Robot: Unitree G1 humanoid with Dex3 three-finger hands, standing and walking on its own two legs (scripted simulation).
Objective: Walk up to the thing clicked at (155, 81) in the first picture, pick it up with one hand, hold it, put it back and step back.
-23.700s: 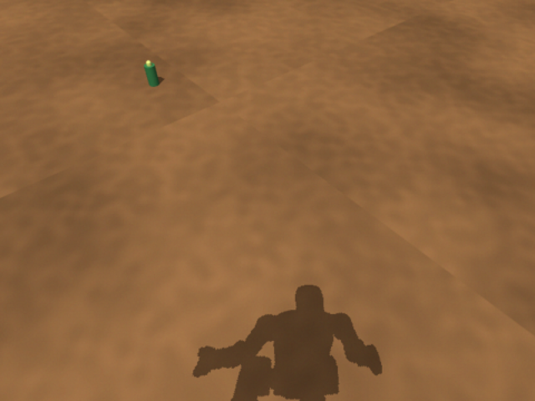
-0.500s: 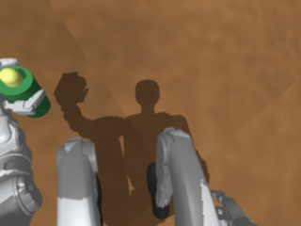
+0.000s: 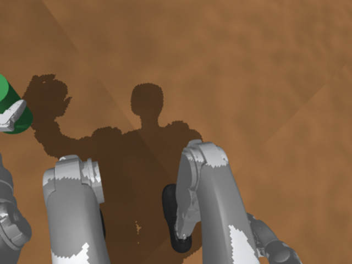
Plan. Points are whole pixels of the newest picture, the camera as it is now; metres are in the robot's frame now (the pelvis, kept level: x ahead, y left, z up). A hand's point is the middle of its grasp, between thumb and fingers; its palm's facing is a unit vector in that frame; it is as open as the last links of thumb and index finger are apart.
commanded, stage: crouch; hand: left
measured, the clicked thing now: out of the picture +0.44 +0.30 -0.10
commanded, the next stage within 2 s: lower in 0.08 s
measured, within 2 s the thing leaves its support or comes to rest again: neither
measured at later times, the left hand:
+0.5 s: hand (10, 107) +0.44 +0.30 -0.14, palm faces +0.43 -0.90 -0.01, open 10.3 cm
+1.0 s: hand (14, 111) +0.45 +0.30 -0.18, palm faces +0.45 -0.90 -0.01, open 10.3 cm
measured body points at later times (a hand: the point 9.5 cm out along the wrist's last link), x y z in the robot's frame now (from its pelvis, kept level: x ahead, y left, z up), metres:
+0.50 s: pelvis -0.01 +0.00 -0.02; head +0.23 +0.12 +0.34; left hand +0.42 +0.34 -0.14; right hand +0.10 -0.27 -0.10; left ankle +0.08 +0.13 -0.28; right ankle +0.11 -0.12 -0.28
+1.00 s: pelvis -0.01 +0.01 -0.03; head +0.24 +0.15 +0.32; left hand +0.42 +0.35 -0.18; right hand +0.13 -0.26 -0.08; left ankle +0.08 +0.13 -0.28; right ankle +0.11 -0.12 -0.28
